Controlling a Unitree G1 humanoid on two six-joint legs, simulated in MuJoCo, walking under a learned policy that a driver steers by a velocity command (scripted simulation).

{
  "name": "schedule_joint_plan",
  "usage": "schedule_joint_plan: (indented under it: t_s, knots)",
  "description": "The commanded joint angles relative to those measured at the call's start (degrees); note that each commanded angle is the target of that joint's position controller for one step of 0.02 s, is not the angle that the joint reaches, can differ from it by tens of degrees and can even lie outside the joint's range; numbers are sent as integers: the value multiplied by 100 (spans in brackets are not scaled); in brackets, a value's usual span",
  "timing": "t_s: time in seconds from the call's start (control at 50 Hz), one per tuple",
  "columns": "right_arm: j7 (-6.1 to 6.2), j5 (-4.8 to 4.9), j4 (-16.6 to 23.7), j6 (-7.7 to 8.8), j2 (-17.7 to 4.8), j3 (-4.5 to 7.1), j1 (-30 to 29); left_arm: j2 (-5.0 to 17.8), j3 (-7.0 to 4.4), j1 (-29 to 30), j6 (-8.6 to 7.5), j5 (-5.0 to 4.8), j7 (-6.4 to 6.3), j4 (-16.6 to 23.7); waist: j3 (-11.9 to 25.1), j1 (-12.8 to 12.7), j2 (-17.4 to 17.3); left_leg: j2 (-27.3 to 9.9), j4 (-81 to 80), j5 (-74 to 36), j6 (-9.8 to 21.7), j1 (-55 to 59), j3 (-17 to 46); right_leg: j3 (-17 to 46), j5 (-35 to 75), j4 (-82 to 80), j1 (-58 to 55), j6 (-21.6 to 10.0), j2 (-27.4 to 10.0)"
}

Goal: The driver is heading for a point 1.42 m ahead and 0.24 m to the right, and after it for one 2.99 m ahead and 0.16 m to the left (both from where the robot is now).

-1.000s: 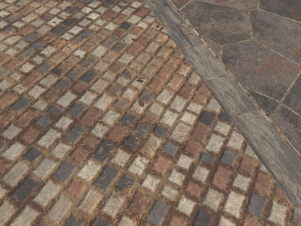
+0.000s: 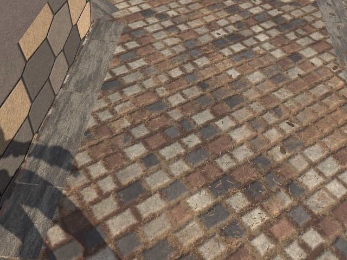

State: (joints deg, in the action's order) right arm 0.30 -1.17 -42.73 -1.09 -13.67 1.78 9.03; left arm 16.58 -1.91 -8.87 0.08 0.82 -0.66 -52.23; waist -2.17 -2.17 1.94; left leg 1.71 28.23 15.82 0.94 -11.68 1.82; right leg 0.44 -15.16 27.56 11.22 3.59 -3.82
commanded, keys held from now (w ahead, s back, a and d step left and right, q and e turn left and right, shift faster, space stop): no key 0.16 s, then w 0.84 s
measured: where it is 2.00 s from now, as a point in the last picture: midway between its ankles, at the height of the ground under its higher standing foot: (194, 178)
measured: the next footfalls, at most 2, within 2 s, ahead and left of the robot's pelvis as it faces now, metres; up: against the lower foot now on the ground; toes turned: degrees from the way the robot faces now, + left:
left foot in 0.88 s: +0.45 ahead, +0.08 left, +0.00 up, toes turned +1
right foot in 1.42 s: +0.75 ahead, -0.17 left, +0.00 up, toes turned -3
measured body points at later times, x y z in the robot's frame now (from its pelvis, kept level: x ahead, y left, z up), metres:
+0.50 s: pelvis +0.06 -0.04 +0.00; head +0.07 -0.06 +0.45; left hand +0.09 +0.25 -0.12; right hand +0.15 -0.32 -0.13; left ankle +0.00 +0.10 -0.68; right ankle +0.03 -0.13 -0.74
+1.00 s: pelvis +0.33 +0.00 -0.01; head +0.36 -0.01 +0.44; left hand +0.33 +0.27 -0.15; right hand +0.50 -0.26 -0.11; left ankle +0.41 +0.08 -0.74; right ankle +0.16 -0.14 -0.64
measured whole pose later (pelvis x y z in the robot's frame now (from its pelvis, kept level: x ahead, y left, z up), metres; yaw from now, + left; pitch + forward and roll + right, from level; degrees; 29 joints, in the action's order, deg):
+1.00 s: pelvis +0.33 +0.00 -0.01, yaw -1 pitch +1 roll +1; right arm -2.1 0.6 -46.0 5.2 -15.0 2.9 5.0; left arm 15.3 -1.8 -20.7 -4.9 -1.7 -0.1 -55.9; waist -3.5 -1.8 0.7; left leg 2.9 28.9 7.9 4.0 -21.8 -4.2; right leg 3.0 -24.2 66.8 14.1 -3.0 -1.1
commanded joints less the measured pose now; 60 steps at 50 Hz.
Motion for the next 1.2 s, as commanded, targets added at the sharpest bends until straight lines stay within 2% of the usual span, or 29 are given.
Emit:
schedule_joint_plan:
  t_s: [0.02, 0.16, 0.2, 0.26, 0.32, 0.38, 0.4, 0.42, 0.44, 0.46, 0.48, 0.52, 0.56, 0.62, 0.68, 0.74, 0.8, 0.84, 0.88, 0.9, 0.92, 0.94, 0.96, 0.98, 1.0, 1.02, 1.06, 1.12, 1.2]
  knots:
    - [24, 12, 218, 141, -828, 189, -34, 676, -133, 50, -71, -12, -29, 163, 196, 85, -686, -680, -733, -943, 251, 110, 768, -14, 754, -260, 9, -33, -20]
    - [49, 49, 2, 113, -785, 178, -79, 659, -128, -23, -91, -32, -62, -181, 260, 103, -332, -567, -603, -1389, 275, 243, 622, -36, 904, -410, -114, 5, -33]
    - [73, 90, -118, 77, -873, 222, 50, 600, -123, -97, -74, -74, -85, -281, 320, 157, -462, -517, -795, 257, 391, 247, 685, -342, -48, -98, 21, -28, 207]
    - [81, 156, -248, 86, -1238, 347, 468, 527, -109, 287, -179, -166, -78, -62, -300, 440, -1130, -1332, -1693, 2916, 1019, 44, 2082, -447, -1029, 1021, 1200, -265, 374]
    - [100, 187, -280, 273, -1141, 354, 462, 599, -141, 251, -413, -288, 51, 3, -462, 334, -1312, -1837, -1845, 2432, 1268, 203, 2612, 38, -1529, 1633, 1748, -724, -8]
    - [79, 310, -102, 273, -1076, 340, -249, 521, -171, -730, -557, -256, 171, -483, -129, -296, -895, -1199, -1330, 1376, 831, -681, 1393, -397, -17, -25, -286, -898, 256]
    - [69, 244, -62, 280, -880, 290, -316, 584, -222, -1241, -543, -181, 175, -738, 12, -459, -620, -825, -664, 983, 627, -1190, 907, -247, 262, -148, -1127, -814, 305]
    - [32, 152, 26, 316, -442, 160, -366, 905, -295, -1881, -539, -136, 141, -856, 254, -604, 503, -226, 1126, 869, 216, -1927, 93, 1263, -546, -889, -1841, -1045, -733]
    - [70, 245, 310, 419, -496, 188, -421, 1549, -407, -2129, -586, -99, 210, -829, 195, -591, 1672, 295, 2517, 1783, 31, -3033, -62, 3725, -1517, -1830, -2075, -1877, -1862]
    - [77, 387, 191, 506, -843, 272, -255, 1178, -290, -1652, -648, -73, 205, -671, -163, -364, 869, -112, 3371, 1702, 106, -3447, 445, 3848, -2099, -1922, -1815, -2028, -1987]
    - [34, 426, 93, 572, -908, 288, -99, 865, -214, -1309, -681, -116, 178, -523, -451, -201, 594, -355, 3590, 1026, 204, -3721, 501, 3267, -2081, -1901, -1751, -1819, -1730]
    - [4, 290, -6, 630, -913, 325, -122, 734, -154, -1053, -682, -133, 190, -392, -509, -85, 353, -681, 3384, 83, 225, -3775, 291, 2281, -885, -1937, -1710, -1466, -1345]
    - [-74, 216, -2, 620, -775, 321, -236, 509, -68, -1245, -630, -81, 184, -418, -316, -103, 418, -771, 3038, -481, 125, -3384, 68, 1436, 620, -1928, -1612, -1288, -992]
    - [-130, 201, 142, 577, -510, 246, -576, 617, -67, -1477, -550, -67, 97, -449, -246, -162, 277, -716, 2389, -954, -96, -3289, -213, 785, 2132, -1936, -1522, -1324, -806]
    - [-181, 240, 368, 604, -324, 140, -1209, 694, -61, -1557, -500, -70, 11, -411, -426, -306, 282, -548, 1161, -1686, -165, -2741, -444, 365, 2133, -2161, -1040, -1250, -610]
    - [-266, 280, 530, 635, -341, 106, -1676, 723, -76, -1860, -480, -116, -14, -494, -632, -398, 295, -409, 474, -2002, -88, -2496, -518, 294, 2042, -2269, -1117, -1313, -760]
    - [-354, 293, 643, 687, -466, 118, -1855, 768, -133, -1899, -433, -167, -20, -518, -633, -235, 331, -348, 94, -1781, 158, -2433, -430, 243, 2787, -1961, -1679, -1284, -1030]
    - [-349, 269, 555, 695, -725, 224, -1421, 921, -205, -1764, -391, -148, -39, -457, -163, 139, 508, -104, 101, -1426, 374, -1728, -531, 180, 4667, -1280, -2019, -1172, -1117]
    - [-243, 279, 69, 642, -1139, 449, 240, 927, -217, -1596, -289, -86, -55, -373, 906, 1011, 553, 61, 65, -1458, 720, 479, -624, -50, 5781, 658, -1539, -946, -839]
    - [-155, 190, -175, 591, -1494, 539, 1298, 678, -124, -1662, -296, 24, -63, -219, 1755, 1285, -100, -1062, 386, -1238, 1062, 2450, 687, -121, 3786, 2449, -49, -835, -532]
    - [-220, 164, -330, 598, -1656, 540, 1459, -234, 107, -2516, -417, -44, 36, -221, 2680, 661, -1739, -2400, -424, 459, 2027, 4042, 3696, 235, -1432, 4396, 1984, -549, 695]
    - [-216, 202, -331, 609, -1076, 393, 1282, 500, -63, -1851, -583, -226, 83, -181, 2137, 945, -1144, -2216, -1116, 1073, 1746, 3509, 4017, 877, -1720, 4973, 2569, -672, 496]
    - [-200, 203, -294, 636, -939, 332, 749, 766, -162, -1234, -677, -392, 99, 87, 1103, 791, -978, -2058, -1313, 750, 1506, 2591, 3099, 667, -1227, 4992, 2923, -745, 220]
    - [-213, 180, -250, 677, -860, 304, 323, 697, -147, -968, -725, -369, 59, 147, 626, 583, -381, -1861, -1502, -39, 1401, 1654, 2428, 537, -675, 4708, 2708, -743, -76]
    - [-236, 120, -237, 718, -741, 277, 85, 637, -187, -907, -709, -284, 27, 144, 357, 383, -257, -1654, -1637, -679, 1344, 984, 1892, 474, -351, 4420, 2477, -697, -262]
    - [-246, 55, -262, 753, -642, 248, -28, 536, -192, -1092, -640, -241, 25, 117, 370, 166, -434, -1492, -1792, -938, 1311, 580, 1542, 529, -156, 4267, 2099, -674, -427]
    - [-262, 111, -365, 798, -612, 239, -31, 325, -173, -1217, -503, -207, 12, 122, 282, 12, -523, -1386, -2077, -1055, 1380, 127, 1174, 464, -118, 3914, 1907, -569, -539]
    - [-173, 120, -540, 819, -846, 283, 188, 329, -167, -594, -413, -123, -12, 417, -82, 71, -480, -1348, -2365, -1159, 1435, -176, 800, 355, 436, 3104, 2405, -332, -662]
    - [-57, 164, -680, 749, -1030, 305, 554, 219, -104, 271, -500, -90, 56, 693, -190, 365, -389, -1067, -2348, -1468, 1182, -49, 226, 110, 1871, 1375, 2353, -248, -448]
